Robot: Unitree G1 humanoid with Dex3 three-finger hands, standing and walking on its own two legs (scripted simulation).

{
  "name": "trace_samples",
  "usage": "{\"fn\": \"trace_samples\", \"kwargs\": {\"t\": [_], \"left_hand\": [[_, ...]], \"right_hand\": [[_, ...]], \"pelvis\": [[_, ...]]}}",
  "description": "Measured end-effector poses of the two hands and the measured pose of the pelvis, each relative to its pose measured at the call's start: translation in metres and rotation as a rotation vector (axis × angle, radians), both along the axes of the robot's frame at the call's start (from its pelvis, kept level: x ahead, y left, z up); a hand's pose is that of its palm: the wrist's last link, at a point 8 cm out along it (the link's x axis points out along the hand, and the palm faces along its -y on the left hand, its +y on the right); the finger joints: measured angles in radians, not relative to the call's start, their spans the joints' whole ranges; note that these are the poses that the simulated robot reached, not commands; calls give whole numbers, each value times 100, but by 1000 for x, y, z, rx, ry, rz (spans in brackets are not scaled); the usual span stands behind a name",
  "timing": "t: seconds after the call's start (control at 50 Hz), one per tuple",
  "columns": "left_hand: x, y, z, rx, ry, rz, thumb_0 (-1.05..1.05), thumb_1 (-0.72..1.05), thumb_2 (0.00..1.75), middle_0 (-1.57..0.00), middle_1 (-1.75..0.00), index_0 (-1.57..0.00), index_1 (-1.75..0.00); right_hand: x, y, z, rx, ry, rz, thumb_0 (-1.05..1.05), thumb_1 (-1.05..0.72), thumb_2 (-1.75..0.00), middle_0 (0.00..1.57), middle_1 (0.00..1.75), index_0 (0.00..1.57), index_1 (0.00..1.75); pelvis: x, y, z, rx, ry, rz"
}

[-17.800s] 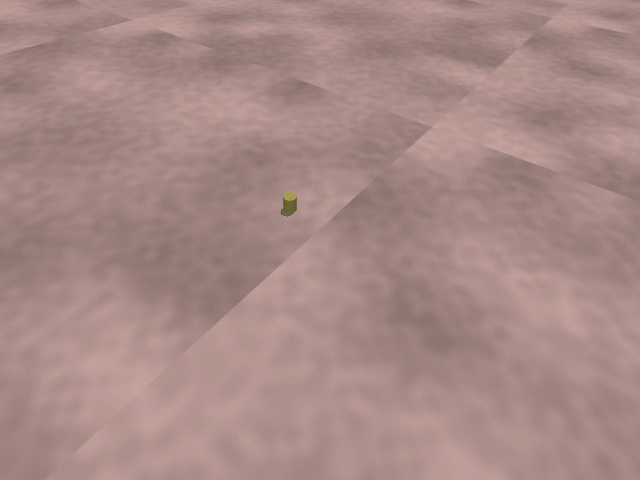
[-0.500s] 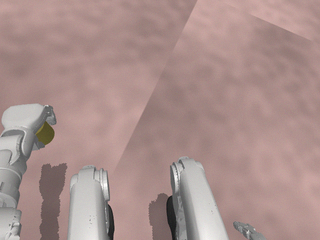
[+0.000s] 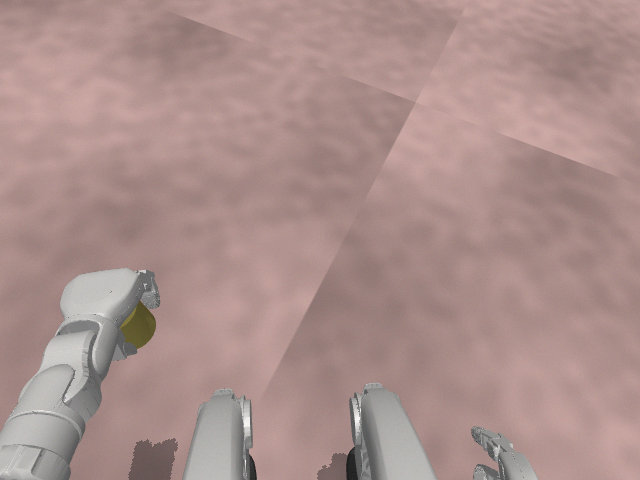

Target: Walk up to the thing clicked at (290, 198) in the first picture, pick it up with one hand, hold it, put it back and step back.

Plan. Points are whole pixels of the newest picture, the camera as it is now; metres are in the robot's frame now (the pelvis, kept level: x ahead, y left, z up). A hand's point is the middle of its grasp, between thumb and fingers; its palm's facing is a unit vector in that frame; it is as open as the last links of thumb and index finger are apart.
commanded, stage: lift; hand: left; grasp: from above
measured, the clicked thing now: (122, 319) +0.37 +0.25 -0.10
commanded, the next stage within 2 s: hold in 0.72 s
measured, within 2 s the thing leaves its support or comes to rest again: neither
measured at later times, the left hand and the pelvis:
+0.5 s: hand (101, 280) +0.36 +0.22 +0.06, palm faces -0.43 -0.08 -0.90, open 8.6 cm; pelvis +0.04 -0.01 +0.13, yaw +1 degrees
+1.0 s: hand (77, 231) +0.38 +0.22 +0.12, palm faces -0.43 -0.07 -0.90, open 8.6 cm; pelvis +0.07 +0.00 +0.18, yaw +0 degrees
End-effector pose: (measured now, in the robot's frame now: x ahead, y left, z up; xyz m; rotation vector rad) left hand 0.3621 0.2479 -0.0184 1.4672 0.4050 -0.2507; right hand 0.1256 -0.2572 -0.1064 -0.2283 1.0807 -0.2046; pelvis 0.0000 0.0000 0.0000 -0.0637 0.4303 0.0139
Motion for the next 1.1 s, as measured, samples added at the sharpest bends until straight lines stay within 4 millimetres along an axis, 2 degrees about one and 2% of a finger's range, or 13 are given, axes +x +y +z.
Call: {"fn": "trace_samples", "kwargs": {"t": [0.1, 0.2, 0.34, 0.5, 0.76, 1.1], "left_hand": [[-3, -2, 41, 7, 6, 4, -1, 2, 65, -60, -86, -80, -79], [-4, -4, 73, 10, 31, 16, -1, 2, 65, -60, -87, -80, -80], [-6, -15, 103, 1, 51, 3, -1, 2, 65, -60, -89, -79, -80], [3, -27, 132, 11, 27, -2, -1, 2, 65, -60, -89, -79, -80], [15, -27, 171, 10, 33, 24, -1, 2, 65, -60, -91, -79, -81], [26, -25, 207, 19, 24, -13, -1, 1, 65, -60, -92, -79, -82]], "right_hand": [[2, 1, 36, 2, -23, -13, 1, -92, -90, 20, 30, 20, 30], [2, -1, 67, 3, -37, -30, 1, -92, -90, 20, 30, 20, 30], [2, -7, 101, -4, -47, -50, 1, -92, -90, 20, 30, 20, 30], [5, -12, 129, -2, -39, -57, 1, -92, -90, 20, 30, 20, 30], [18, -12, 162, 13, -56, -69, 1, -92, -90, 20, 30, 20, 30], [44, -5, 182, 41, -107, -58, 1, -91, -90, 20, 30, 20, 30]], "pelvis": [[6, -1, 36, 12, -54, 1], [15, -3, 68, 22, -98, -1], [28, -6, 102, 31, -149, -1], [40, -8, 132, 43, -201, -2], [58, -6, 165, 52, -265, -8], [71, -2, 183, 58, -323, -19]]}}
